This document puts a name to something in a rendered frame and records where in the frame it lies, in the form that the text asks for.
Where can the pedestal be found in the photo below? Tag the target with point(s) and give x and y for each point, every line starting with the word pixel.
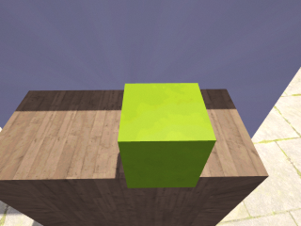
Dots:
pixel 60 164

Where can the carton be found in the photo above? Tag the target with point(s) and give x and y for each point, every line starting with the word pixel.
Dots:
pixel 165 135

